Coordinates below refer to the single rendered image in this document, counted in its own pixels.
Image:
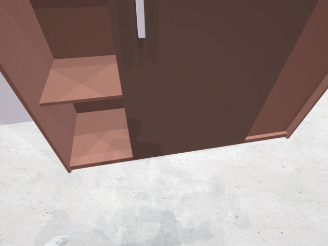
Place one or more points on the left robot hand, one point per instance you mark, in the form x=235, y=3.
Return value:
x=58, y=240

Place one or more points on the wardrobe door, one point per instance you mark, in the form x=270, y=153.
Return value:
x=205, y=69
x=303, y=72

